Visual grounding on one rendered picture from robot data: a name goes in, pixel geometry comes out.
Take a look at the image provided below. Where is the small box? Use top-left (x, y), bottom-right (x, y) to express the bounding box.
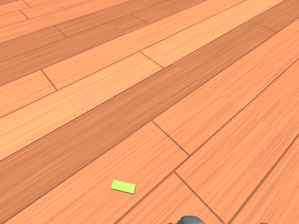
top-left (111, 180), bottom-right (136, 195)

